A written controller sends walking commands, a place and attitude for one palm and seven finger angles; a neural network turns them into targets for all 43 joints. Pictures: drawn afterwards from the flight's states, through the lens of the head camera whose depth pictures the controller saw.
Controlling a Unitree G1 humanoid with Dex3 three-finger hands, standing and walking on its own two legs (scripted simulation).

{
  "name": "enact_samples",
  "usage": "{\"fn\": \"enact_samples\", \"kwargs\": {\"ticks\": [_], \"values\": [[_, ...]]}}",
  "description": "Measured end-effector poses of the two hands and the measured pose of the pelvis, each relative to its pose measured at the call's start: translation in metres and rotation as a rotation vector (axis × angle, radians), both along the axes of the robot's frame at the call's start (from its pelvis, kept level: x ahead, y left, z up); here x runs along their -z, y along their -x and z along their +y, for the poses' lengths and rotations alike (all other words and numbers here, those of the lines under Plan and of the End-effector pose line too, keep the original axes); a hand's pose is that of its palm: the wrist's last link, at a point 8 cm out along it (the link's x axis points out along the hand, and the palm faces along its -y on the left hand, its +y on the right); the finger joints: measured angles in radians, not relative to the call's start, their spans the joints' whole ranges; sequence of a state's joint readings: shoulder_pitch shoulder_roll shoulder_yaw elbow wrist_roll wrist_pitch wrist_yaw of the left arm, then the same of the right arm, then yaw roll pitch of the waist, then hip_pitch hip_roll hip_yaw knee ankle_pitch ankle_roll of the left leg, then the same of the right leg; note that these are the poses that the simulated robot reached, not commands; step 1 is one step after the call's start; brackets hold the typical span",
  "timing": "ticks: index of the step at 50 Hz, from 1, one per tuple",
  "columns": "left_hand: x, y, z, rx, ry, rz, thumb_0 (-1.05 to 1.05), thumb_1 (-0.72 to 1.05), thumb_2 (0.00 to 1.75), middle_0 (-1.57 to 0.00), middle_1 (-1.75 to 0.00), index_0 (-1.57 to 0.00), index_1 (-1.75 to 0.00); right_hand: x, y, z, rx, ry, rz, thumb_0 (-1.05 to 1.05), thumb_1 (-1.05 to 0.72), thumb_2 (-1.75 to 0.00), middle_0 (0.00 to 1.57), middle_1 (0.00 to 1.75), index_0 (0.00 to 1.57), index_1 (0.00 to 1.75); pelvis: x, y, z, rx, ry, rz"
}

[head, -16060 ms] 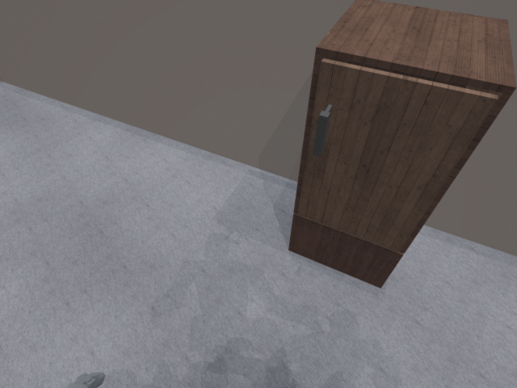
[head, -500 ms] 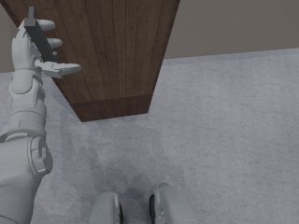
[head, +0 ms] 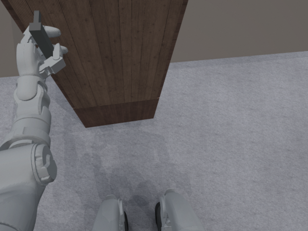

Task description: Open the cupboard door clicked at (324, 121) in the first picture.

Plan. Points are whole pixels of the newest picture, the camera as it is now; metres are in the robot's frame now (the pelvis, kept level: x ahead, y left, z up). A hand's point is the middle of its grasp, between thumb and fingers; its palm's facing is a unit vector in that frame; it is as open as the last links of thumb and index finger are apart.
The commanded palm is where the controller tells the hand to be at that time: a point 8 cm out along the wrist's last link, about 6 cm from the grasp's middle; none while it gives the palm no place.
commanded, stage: pull the door open along its arc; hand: left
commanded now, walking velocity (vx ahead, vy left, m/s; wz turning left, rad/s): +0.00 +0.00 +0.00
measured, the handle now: (47, 42) +0.57 +0.22 +0.06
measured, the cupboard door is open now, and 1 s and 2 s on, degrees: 0 37 45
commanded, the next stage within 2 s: open thumb and fingers to let go in 1.14 s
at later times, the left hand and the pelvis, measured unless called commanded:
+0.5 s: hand (66, 82) +0.46 +0.17 +0.05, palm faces +0.08 -1.00 +0.01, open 5.8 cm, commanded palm +0.40 +0.21 +0.05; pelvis +0.02 +0.00 +0.02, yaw +0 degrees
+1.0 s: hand (113, 124) +0.35 +0.06 +0.06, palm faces +0.48 -0.88 +0.00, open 5.9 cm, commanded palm +0.28 +0.09 +0.05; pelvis +0.01 -0.03 +0.02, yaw +3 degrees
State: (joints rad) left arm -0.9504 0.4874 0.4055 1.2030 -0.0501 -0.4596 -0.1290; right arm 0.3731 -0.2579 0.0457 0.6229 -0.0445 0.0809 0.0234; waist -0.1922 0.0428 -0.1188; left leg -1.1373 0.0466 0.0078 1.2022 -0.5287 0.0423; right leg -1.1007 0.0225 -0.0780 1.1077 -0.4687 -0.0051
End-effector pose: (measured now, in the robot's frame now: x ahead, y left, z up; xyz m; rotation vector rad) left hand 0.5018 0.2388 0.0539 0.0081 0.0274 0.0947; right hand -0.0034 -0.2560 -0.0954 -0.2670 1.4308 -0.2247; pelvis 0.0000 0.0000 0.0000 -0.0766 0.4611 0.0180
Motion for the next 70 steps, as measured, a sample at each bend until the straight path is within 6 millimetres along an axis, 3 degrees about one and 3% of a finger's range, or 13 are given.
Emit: {"fn": "enact_samples", "kwargs": {"ticks": [11,19,24,27,36,43,61,70], "values": [[0.0,0.003,-0.001,-0.005,0.004,-0.002,0.01,0.75,0.83,-0.37,-1.35,-0.37,-1.35,0.0,-0.002,-0.001,0.008,-0.007,-0.004,0.01,-0.9,-0.89,0.2,0.3,0.2,0.3,-0.001,-0.001,-0.001,0.006,-0.004,-0.003],[0.001,0.029,-0.008,0.006,0.005,-0.008,0.0,0.74,0.77,-0.36,-1.35,-0.37,-1.35,-0.006,-0.019,0.002,0.025,-0.04,-0.047,0.01,-0.9,-0.89,0.2,0.3,0.2,0.3,-0.012,-0.01,-0.001,0.018,-0.015,-0.027],[0.001,0.059,-0.017,0.026,0.006,-0.013,0.0,0.72,0.74,-0.36,-1.35,-0.37,-1.35,-0.011,-0.046,0.004,0.01,-0.063,-0.119,0.01,-0.9,-0.89,0.2,0.3,0.2,0.3,-0.019,-0.017,-0.001,0.019,-0.023,-0.052],[0.002,0.079,-0.027,-0.058,0.057,-0.019,0.01,0.7,0.73,-0.36,-1.35,-0.37,-1.35,-0.013,-0.069,0.005,-0.023,-0.071,-0.179,0.01,-0.9,-0.89,0.2,0.3,0.2,0.3,-0.022,-0.02,-0.001,0.019,-0.026,-0.064],[0.001,0.136,-0.074,-0.304,0.036,-0.024,0.0,0.7,0.75,-0.36,-1.35,-0.38,-1.34,-0.012,-0.139,0.016,-0.151,-0.133,-0.351,0.01,-0.9,-0.89,0.2,0.3,0.2,0.3,-0.023,-0.021,-0.008,0.01,-0.045,-0.099],[-0.002,0.17,-0.11,-0.403,0.025,-0.007,0.01,0.7,0.76,-0.35,-1.34,-0.38,-1.34,-0.013,-0.17,0.024,-0.221,-0.165,-0.433,0.01,-0.9,-0.89,0.2,0.3,0.2,0.3,-0.023,-0.018,-0.02,-0.014,-0.058,-0.133],[-0.008,0.224,-0.175,-0.3,-0.028,0.047,0.02,0.68,0.72,-0.32,-1.32,-0.37,-1.35,-0.02,-0.186,0.005,-0.267,-0.2,-0.555,0.01,-0.9,-0.89,0.2,0.3,0.2,0.3,-0.027,-0.014,-0.053,-0.041,-0.088,-0.183],[-0.007,0.221,-0.175,-0.371,-0.032,0.041,0.01,0.6,0.76,-0.36,-1.32,-0.38,-1.33,-0.016,-0.193,-0.008,-0.288,-0.187,-0.577,0.02,-0.9,-0.89,0.2,0.3,0.2,0.3,-0.023,-0.008,-0.066,-0.056,-0.102,-0.182]]}}
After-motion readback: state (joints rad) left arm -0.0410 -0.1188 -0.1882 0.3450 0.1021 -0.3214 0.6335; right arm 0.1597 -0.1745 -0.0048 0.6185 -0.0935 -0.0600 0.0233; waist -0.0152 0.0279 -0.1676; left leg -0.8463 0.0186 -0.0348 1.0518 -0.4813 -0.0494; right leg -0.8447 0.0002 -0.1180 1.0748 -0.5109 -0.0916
